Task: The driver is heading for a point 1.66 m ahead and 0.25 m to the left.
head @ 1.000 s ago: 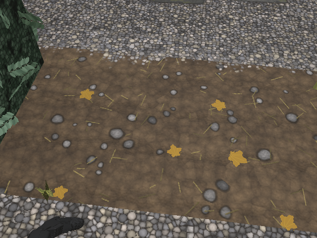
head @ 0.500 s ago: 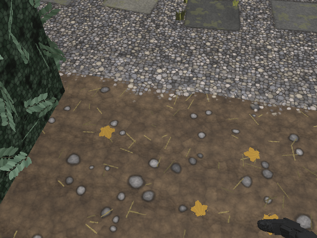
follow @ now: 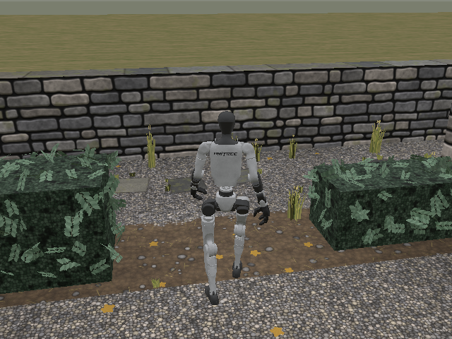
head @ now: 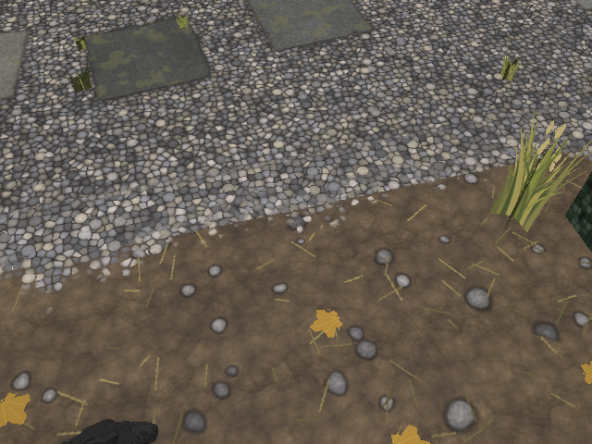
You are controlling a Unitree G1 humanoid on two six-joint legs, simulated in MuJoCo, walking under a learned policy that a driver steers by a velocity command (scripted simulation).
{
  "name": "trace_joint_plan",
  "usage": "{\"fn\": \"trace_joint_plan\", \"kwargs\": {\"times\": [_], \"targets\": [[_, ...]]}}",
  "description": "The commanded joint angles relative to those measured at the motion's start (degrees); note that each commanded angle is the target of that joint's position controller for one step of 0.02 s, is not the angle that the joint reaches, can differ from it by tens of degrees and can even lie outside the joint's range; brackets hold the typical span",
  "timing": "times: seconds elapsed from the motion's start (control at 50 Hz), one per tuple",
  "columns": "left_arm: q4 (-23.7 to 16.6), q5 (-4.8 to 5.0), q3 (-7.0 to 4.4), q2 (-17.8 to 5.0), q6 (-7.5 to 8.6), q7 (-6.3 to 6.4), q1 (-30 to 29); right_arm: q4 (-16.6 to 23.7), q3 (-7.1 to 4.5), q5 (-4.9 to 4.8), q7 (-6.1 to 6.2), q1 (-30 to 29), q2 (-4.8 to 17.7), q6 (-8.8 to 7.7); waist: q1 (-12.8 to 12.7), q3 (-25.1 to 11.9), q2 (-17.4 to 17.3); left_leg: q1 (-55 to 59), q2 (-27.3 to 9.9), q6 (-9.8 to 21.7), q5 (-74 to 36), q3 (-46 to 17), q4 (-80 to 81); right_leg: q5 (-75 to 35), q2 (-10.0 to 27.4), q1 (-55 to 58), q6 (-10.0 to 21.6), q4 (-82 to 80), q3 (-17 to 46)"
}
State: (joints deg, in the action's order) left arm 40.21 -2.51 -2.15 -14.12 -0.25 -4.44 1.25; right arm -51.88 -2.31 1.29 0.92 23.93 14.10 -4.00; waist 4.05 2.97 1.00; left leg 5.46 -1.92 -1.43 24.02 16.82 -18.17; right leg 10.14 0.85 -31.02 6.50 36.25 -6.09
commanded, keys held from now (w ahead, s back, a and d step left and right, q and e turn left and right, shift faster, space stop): w+e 0.16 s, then w+q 0.84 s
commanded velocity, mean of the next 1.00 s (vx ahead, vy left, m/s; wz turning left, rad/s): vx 0.50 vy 0.00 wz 0.14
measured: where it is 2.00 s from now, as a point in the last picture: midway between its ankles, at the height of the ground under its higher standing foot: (222, 219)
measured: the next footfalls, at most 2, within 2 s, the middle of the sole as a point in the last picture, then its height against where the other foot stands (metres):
right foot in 0.02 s outside the picture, level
left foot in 0.60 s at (276, 421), level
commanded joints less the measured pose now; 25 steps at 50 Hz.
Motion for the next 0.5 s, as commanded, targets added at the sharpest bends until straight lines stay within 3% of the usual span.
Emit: {"fn": "trace_joint_plan", "kwargs": {"times": [0.02, 0.04, 0.06, 0.08, 0.1, 0.12, 0.16, 0.2, 0.24, 0.3, 0.38, 0.46, 0.5], "targets": [[0.48, -0.56, -2.69, -6.45, 1.34, 1.37, 13.45, 2.48, -2.58, -0.24, 0.57, -0.17, 11.95, 0.88, -9.18, -8.62, -5.40, -4.05, -13.08, 6.01, -61.75, -1.83, -23.92, 3.63, -6.92, 19.52, 4.68, -6.08, -2.38], [2.94, -1.05, -4.39, -11.06, 1.54, 2.43, 22.52, 4.20, -2.06, 0.06, 0.40, 0.05, 10.27, 0.89, -12.57, -14.86, 0.11, -16.40, -11.54, 4.23, -42.59, -1.73, -40.83, 9.72, 1.13, 34.61, 7.38, -8.54, 9.58], [1.66, -0.06, -5.84, -17.86, 1.23, 3.12, 19.54, 8.60, -0.84, 0.00, -0.89, 1.48, 3.72, 0.54, -7.48, -18.07, 13.51, -42.19, 0.00, 0.60, 8.10, -5.35, -59.95, 9.33, 17.57, 49.76, 14.86, -13.24, 40.37], [0.94, 1.56, -5.88, -17.04, 0.58, 3.43, 22.34, 10.17, -1.78, 0.43, -1.01, -6.17, 8.86, 0.02, -11.86, -19.02, 4.01, -48.00, 0.81, 0.73, 5.74, -17.19, -63.75, 4.91, 18.71, 49.35, 15.77, -18.94, 47.66], [2.19, 1.73, -5.33, -15.08, 0.49, 3.92, 19.72, 11.34, -1.53, -0.48, -1.24, -9.29, 8.02, -0.60, -9.88, -10.81, 1.97, -50.64, -2.20, 1.35, -1.09, -18.17, -61.55, -1.80, 17.24, 43.43, 14.55, -19.21, 37.63], [2.51, 2.04, -4.49, -11.92, 0.78, 4.10, 17.45, 10.62, -1.16, -0.52, -1.09, -8.32, 7.40, -1.13, -7.20, -5.78, -0.77, -47.37, -4.08, 1.48, -4.74, -17.85, -55.84, -10.01, 14.53, 35.20, 12.42, -19.82, 31.63], [1.87, 2.42, -3.46, -8.80, 1.58, 4.34, 13.07, 9.60, -1.12, 1.09, -1.11, -5.70, 7.05, 0.31, -2.90, -3.89, -0.86, -39.91, -5.61, 0.42, -5.51, -18.38, -50.07, -17.92, 8.99, 25.95, 9.90, -21.43, 24.03], [2.41, 2.45, -2.70, -7.25, 3.04, 4.00, 13.73, 8.36, -0.93, 1.50, -1.73, -3.09, 5.79, 2.11, -1.65, -5.30, -0.45, -37.03, -5.45, -0.16, -6.39, -17.06, -47.24, -23.11, 7.99, 23.83, 9.59, -22.92, 20.12], [4.10, 2.32, -2.60, -7.56, 3.93, 3.80, 16.24, 8.30, -0.67, 1.21, -2.27, -4.88, 4.64, 2.67, -2.17, -3.79, 0.09, -38.04, -5.71, -0.19, -10.84, -15.97, -43.08, -23.20, 7.09, 22.82, 8.25, -25.42, 17.10], [5.83, 2.23, -2.42, -7.92, 4.45, 3.69, 19.70, 9.79, -0.73, 0.58, -2.57, -11.63, 4.99, 2.87, -4.64, -0.99, 1.12, -43.31, -6.06, 0.56, -18.11, -15.72, -36.71, -24.33, 6.67, 26.02, 4.91, -27.30, 14.31], [7.27, 1.74, -1.86, -7.69, 4.98, 4.02, 22.02, 10.94, -0.39, -0.11, -3.00, -17.43, 4.42, 2.56, -6.78, 0.58, 1.65, -45.47, -3.92, 2.18, -24.29, -16.04, -28.55, -25.08, 7.28, 31.02, 2.39, -28.47, 10.25], [9.32, 1.11, -1.23, -7.14, 5.11, 5.05, 24.24, 12.62, 0.09, 0.03, -3.59, -22.71, 3.91, 2.14, -8.21, 3.16, 1.14, -46.13, -0.82, 4.24, -24.24, -14.80, -21.09, -29.40, 9.40, 36.56, 1.71, -28.64, 6.66], [10.05, 0.91, -0.95, -7.30, 5.07, 5.62, 23.83, 13.04, 0.23, 0.25, -3.75, -22.95, 3.70, 1.95, -7.47, 2.89, 1.47, -42.88, 1.05, 5.79, -21.34, -12.60, -17.44, -38.04, 10.13, 38.67, 0.85, -25.98, 4.60]]}}
Velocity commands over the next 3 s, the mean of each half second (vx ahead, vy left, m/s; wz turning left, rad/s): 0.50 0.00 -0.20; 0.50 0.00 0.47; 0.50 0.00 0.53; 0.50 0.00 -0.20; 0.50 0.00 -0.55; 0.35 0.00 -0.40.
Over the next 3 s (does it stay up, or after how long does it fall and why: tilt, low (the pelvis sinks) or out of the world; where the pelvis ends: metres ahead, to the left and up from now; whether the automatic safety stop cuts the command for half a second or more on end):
stays up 1.53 0.27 0.02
